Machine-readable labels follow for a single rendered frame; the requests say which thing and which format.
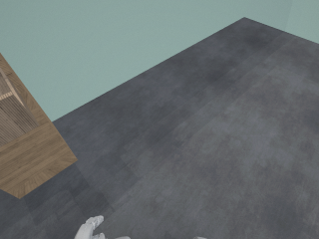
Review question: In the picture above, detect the drawer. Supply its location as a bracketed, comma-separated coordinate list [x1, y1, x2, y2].
[0, 68, 39, 146]

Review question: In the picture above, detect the robot left hand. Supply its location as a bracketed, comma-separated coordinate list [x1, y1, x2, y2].
[74, 215, 108, 239]

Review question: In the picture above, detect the cabinet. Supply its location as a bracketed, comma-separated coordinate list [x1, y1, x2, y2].
[0, 53, 78, 199]

